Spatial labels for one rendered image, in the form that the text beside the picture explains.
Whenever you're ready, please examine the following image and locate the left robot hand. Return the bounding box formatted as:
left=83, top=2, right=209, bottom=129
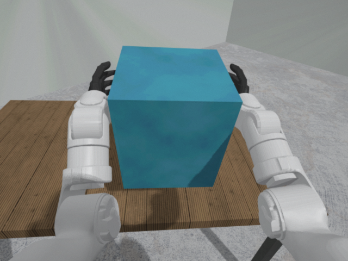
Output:
left=88, top=61, right=116, bottom=96

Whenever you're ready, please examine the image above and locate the right robot upper arm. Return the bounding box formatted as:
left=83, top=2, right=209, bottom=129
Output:
left=258, top=184, right=348, bottom=261

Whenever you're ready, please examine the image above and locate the left robot forearm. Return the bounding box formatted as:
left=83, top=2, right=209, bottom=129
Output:
left=54, top=90, right=112, bottom=231

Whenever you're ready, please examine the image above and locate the table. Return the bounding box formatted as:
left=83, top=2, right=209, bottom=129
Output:
left=0, top=100, right=328, bottom=261

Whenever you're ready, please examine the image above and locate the right robot forearm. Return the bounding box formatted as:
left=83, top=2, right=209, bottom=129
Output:
left=235, top=93, right=328, bottom=225

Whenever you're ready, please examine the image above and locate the right robot hand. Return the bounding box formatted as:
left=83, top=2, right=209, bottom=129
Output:
left=229, top=64, right=249, bottom=94

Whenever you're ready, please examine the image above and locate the left robot upper arm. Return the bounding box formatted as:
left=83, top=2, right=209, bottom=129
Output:
left=8, top=193, right=121, bottom=261

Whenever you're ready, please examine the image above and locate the carton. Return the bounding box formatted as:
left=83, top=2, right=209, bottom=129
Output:
left=107, top=46, right=243, bottom=189

